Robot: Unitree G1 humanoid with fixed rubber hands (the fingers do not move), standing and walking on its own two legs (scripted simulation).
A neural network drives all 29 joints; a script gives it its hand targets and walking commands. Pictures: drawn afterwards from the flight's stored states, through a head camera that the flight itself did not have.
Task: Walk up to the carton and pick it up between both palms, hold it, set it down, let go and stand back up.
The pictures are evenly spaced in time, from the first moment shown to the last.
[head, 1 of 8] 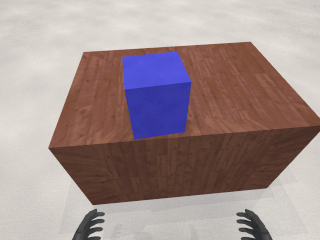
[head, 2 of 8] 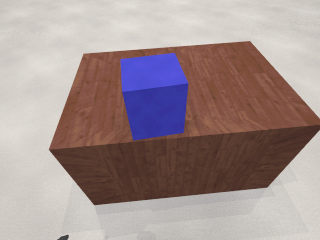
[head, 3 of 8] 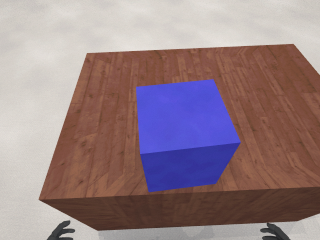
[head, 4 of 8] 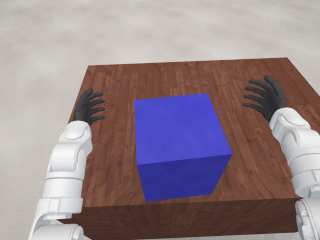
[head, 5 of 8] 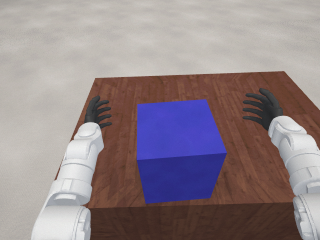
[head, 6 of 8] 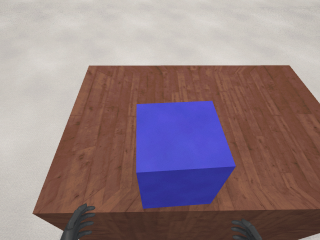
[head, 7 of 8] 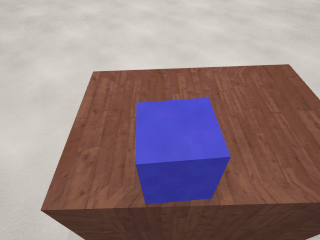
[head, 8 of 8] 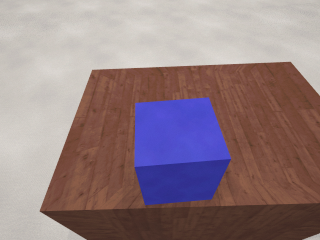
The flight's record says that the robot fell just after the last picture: no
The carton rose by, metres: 0.00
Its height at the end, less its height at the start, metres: +0.00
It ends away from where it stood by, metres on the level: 0.00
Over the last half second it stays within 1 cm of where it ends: yes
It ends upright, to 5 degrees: yes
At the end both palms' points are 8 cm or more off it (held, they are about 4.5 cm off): yes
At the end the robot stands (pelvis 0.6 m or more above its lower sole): yes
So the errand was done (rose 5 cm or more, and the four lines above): no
